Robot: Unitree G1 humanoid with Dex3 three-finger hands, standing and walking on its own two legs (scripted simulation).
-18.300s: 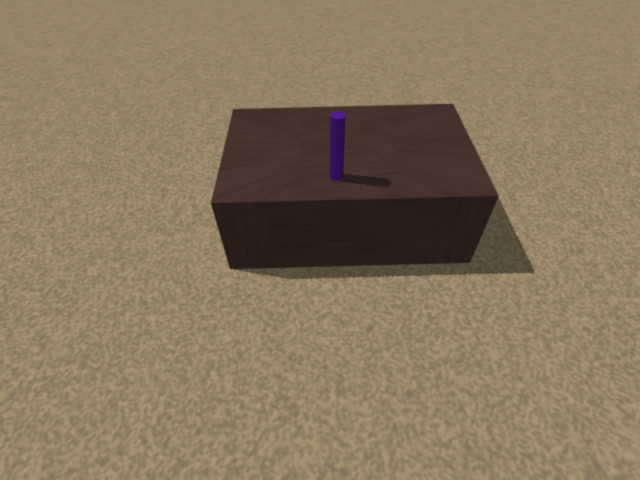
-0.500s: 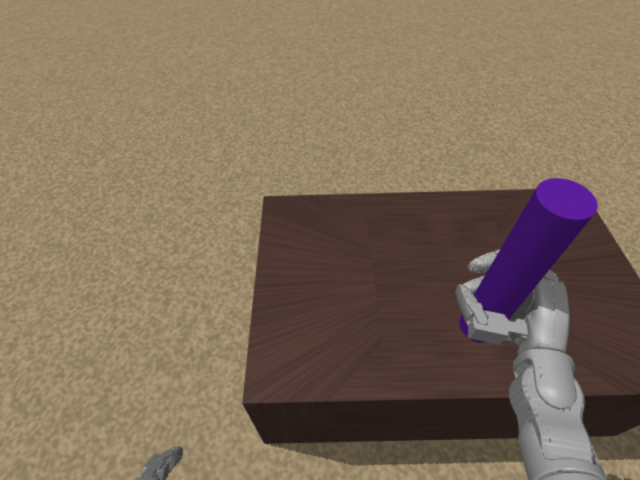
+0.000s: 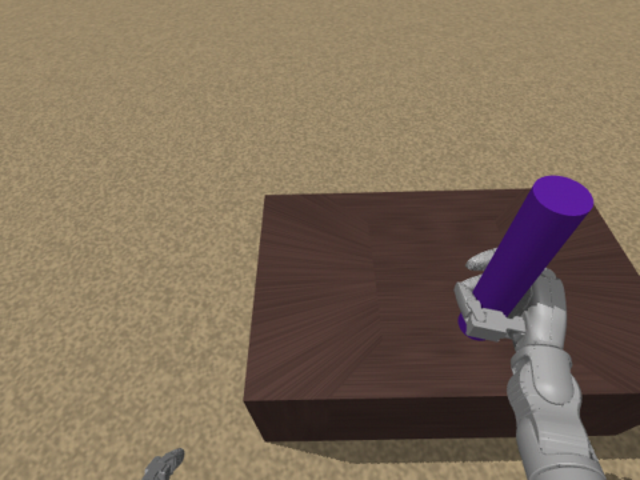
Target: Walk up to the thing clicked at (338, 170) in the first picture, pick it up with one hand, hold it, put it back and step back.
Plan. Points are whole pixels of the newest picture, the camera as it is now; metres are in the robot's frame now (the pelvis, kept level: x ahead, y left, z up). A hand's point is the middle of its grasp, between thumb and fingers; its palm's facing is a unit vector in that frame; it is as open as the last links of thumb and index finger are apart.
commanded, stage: hold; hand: right
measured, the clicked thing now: (509, 274) +0.33 -0.19 +0.11
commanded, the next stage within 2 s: crouch in 0.10 s
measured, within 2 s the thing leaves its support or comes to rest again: neither
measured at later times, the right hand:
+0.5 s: hand (477, 304) +0.35 -0.18 +0.02, palm faces +0.22 +0.98 +0.01, open 6.3 cm
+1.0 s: hand (455, 307) +0.42 -0.20 -0.12, palm faces +0.21 +0.98 +0.00, open 6.2 cm
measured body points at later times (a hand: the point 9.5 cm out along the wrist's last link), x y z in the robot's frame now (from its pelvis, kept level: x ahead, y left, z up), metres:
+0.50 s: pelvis +0.00 +0.00 -0.01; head +0.06 -0.01 +0.43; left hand +0.13 +0.25 -0.12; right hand +0.33 -0.23 +0.02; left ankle +0.04 +0.14 -0.70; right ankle +0.00 -0.13 -0.70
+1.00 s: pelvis -0.04 +0.00 -0.13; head +0.12 -0.02 +0.29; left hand +0.04 +0.26 -0.26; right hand +0.40 -0.26 -0.12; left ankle +0.04 +0.14 -0.70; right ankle +0.00 -0.13 -0.70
